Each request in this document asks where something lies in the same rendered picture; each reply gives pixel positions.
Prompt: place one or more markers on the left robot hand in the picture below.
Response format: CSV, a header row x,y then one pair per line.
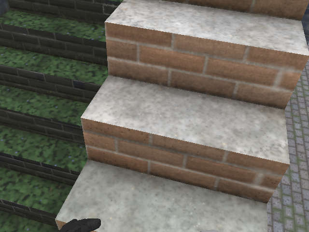
x,y
82,225

